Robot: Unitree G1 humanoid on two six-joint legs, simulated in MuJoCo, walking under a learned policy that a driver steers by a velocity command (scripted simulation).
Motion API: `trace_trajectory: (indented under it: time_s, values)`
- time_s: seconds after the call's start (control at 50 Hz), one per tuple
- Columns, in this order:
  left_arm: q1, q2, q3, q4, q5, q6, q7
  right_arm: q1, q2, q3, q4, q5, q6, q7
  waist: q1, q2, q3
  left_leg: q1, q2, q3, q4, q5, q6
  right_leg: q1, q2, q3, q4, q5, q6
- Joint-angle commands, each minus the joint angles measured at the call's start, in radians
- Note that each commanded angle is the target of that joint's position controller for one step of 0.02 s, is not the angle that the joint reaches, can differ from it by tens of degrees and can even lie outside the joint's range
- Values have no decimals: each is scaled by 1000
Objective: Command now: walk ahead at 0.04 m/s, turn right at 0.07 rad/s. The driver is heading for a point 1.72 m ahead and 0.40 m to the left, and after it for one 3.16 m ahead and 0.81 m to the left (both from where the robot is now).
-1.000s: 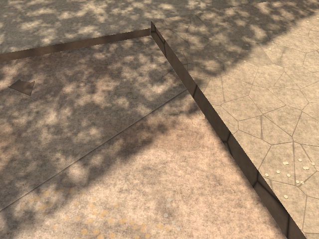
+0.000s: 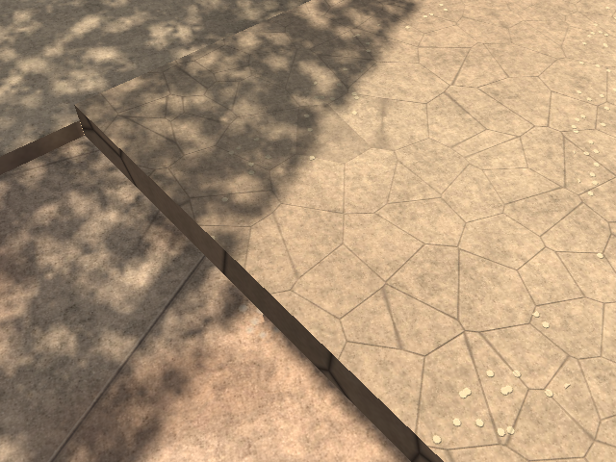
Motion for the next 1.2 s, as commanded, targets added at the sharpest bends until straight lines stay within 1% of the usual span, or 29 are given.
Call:
trace_trajectory:
  time_s: [0.02,0.08,0.18,0.48,0.5,0.52,0.56,0.58,0.62,0.66,0.68,0.7,0.74,0.76,0.78,0.8,0.82,0.84,0.86,0.88,0.9,0.94,0.98,1.06,1.08,1.1,1.16,1.18,1.2]
  values:
    - [44,97,26,-11,3,19,10,-72,-152,-37,-56,13,-26,1,27,144,-108,105,193,-250,-153,112,83,4,-71,34,-76,100,33]
    - [48,98,27,21,-3,15,7,-58,-146,-39,-36,10,-26,2,7,92,-31,71,121,-170,-156,-32,30,-47,-70,32,-79,111,10]
    - [6,113,33,52,-3,-21,0,-60,-150,-48,-20,16,-28,-6,-19,16,-105,194,92,-110,-40,299,48,-45,-91,50,-100,279,1]
    - [-17,115,22,131,-4,-29,1,-126,-153,-56,39,13,4,-4,-11,22,-52,170,62,-89,-45,189,27,-52,-94,44,-122,231,-9]
    - [5,107,20,146,-5,-29,1,-110,-145,-55,54,13,6,-4,-8,21,-71,176,49,-77,-46,76,27,-46,-86,37,-133,127,-14]
    - [42,82,8,164,24,-19,5,-32,-121,-43,91,-11,24,1,-21,-16,-46,179,81,-120,-74,-73,39,-59,-118,101,-190,-11,-41]
    - [23,109,15,152,20,-12,3,-49,-150,-51,89,-11,37,8,-19,-11,53,85,46,-120,-70,-369,56,-100,-109,123,-200,-265,-83]
    - [29,118,17,147,16,-15,1,-62,-155,-51,83,-9,35,12,-11,-1,86,38,43,-129,-67,-420,63,-105,-116,142,-210,-328,-100]
    - [75,128,20,153,11,-28,-1,-91,-135,-47,67,-8,19,22,12,-31,115,-47,25,-121,-24,-388,62,-47,-158,219,-252,-362,-133]
    - [134,163,36,172,12,-43,-1,-130,-106,-41,44,-14,-5,31,36,-117,122,-150,-19,-24,102,-229,40,81,-259,349,-342,-333,-181]
    - [134,175,43,175,12,-49,-2,-126,-107,-42,37,-20,-15,33,29,-128,136,-180,-8,3,122,-198,42,109,-305,378,-345,-265,-202]
    - [136,166,44,176,11,-55,-5,-109,-110,-44,36,-19,-25,33,18,-121,138,-158,5,2,108,-192,47,105,-321,375,-321,-160,-208]
    - [88,139,43,162,10,-65,-13,26,-109,-50,76,-7,-41,35,-50,-89,102,36,-1,-6,4,-163,59,30,-271,269,-232,18,-170]
    - [3,116,36,127,7,-70,-18,171,-137,-62,125,-2,-50,31,-125,-14,76,231,21,-102,-92,-195,85,-101,-183,156,-94,119,-122]
    - [-50,68,25,80,3,-84,-29,310,-238,-94,166,-6,-58,23,-168,226,47,446,188,-417,-245,-252,153,-313,-31,-24,230,135,-62]
    - [-53,88,32,65,24,-89,-31,402,-257,-99,208,-5,-52,26,-161,292,31,546,342,-646,-302,-124,199,-504,19,-61,464,-155,-49]
    - [-38,104,37,79,33,-82,-30,327,-193,-79,188,-10,-48,27,-96,121,64,496,349,-571,-263,-61,196,-547,-47,-14,582,-142,-68]
    - [-13,71,31,94,22,-84,-37,251,-154,-68,157,-13,-50,28,-58,55,64,435,325,-496,-266,-15,186,-525,-85,-9,613,-58,-75]
    - [-16,58,29,94,16,-86,-46,207,-133,-59,144,-16,-54,28,-35,40,63,390,293,-419,-289,16,171,-506,-111,-19,600,0,-73]
    - [-13,111,50,88,-77,-115,-36,183,-143,-61,118,42,-81,31,-47,132,24,462,283,-390,-305,158,172,-553,-146,3,614,47,-65]
    - [-36,123,53,83,-77,-123,-35,186,-125,-52,131,41,-88,34,-39,120,15,462,265,-326,-305,247,159,-555,-166,-6,596,80,-58]
    - [-78,86,52,68,-48,-121,-39,234,-116,-45,148,28,-82,28,-43,93,27,452,239,-247,-313,360,149,-583,-173,-47,539,115,-28]
    - [-157,49,42,30,-30,-117,-44,249,-140,-46,150,21,-69,16,-51,78,54,399,220,-201,-337,413,153,-598,-165,-79,446,175,7]
    - [-304,14,15,-38,-28,-112,-52,274,-168,-48,143,14,-55,-1,-82,102,93,229,170,-112,-390,417,137,-428,-104,-148,181,345,30]
    - [-278,-26,-5,-38,38,-72,-63,320,-83,-24,184,-13,-60,10,-69,111,110,195,151,-71,-385,504,134,-364,-71,-228,195,324,15]
    - [-266,-30,-6,-40,40,-56,-62,349,-70,-18,194,-12,-62,12,-70,134,109,214,174,-81,-353,595,136,-352,-74,-224,226,310,-13]
    - [-160,45,11,-26,24,-59,-44,273,-133,-25,174,-11,-68,5,19,134,36,329,198,-55,-179,980,108,-243,-32,-190,170,243,-76]
    - [-44,82,26,9,23,-69,-33,240,-162,-33,162,-12,-67,1,69,144,-26,344,194,-56,-41,1064,98,-124,-4,-175,136,213,-89]
    - [109,102,40,58,24,-81,-24,195,-178,-40,152,-2,-64,1,141,150,-84,299,180,-55,137,1005,90,46,-4,-161,20,275,-103]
